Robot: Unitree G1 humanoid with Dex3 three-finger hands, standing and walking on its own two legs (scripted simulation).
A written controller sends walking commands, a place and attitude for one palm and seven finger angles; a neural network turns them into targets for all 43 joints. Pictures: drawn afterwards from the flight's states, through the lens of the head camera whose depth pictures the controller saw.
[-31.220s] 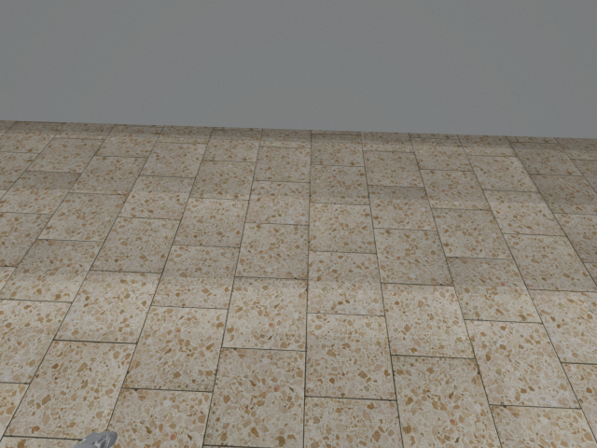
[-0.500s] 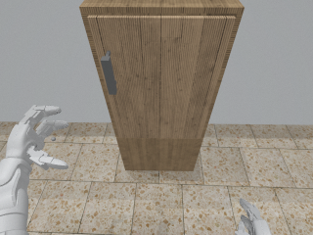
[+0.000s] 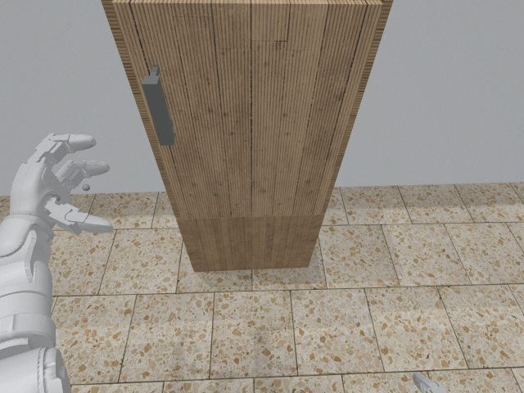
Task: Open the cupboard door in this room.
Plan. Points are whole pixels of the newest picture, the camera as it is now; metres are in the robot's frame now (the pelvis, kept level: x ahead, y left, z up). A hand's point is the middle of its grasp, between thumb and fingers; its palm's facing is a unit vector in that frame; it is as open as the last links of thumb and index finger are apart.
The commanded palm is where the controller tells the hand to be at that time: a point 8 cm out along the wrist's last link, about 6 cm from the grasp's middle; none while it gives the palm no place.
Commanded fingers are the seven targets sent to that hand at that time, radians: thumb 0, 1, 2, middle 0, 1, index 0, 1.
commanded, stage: move the hooked fingers beside the handle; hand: left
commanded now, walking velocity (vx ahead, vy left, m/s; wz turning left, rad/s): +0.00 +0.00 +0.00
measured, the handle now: (161, 106) +0.59 +0.21 +0.10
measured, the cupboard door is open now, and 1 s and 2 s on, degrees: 0 0 0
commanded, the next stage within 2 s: slide the fingers in behind the handle in 1.82 s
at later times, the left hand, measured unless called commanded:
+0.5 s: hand (103, 153) +0.45 +0.27 +0.11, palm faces +0.07 -1.00 +0.01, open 14.0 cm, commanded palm +0.43 +0.32 +0.10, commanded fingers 0.00 -0.50 0.30 -0.30 -1.20 -0.30 -1.20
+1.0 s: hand (116, 125) +0.52 +0.27 +0.11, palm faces +0.06 -1.00 +0.00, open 14.0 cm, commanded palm +0.51 +0.32 +0.10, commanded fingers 0.00 -0.50 0.30 -0.30 -1.20 -0.30 -1.20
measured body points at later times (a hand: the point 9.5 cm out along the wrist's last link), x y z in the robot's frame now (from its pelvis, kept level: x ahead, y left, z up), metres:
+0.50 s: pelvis +0.00 +0.00 -0.01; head +0.08 +0.02 +0.44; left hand +0.44 +0.33 +0.11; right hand +0.05 -0.27 -0.11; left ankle +0.00 +0.12 -0.71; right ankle +0.02 -0.12 -0.71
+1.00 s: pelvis +0.00 +0.01 -0.02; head +0.12 +0.03 +0.42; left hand +0.51 +0.33 +0.11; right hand -0.02 -0.27 -0.11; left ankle +0.00 +0.12 -0.71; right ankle +0.02 -0.12 -0.71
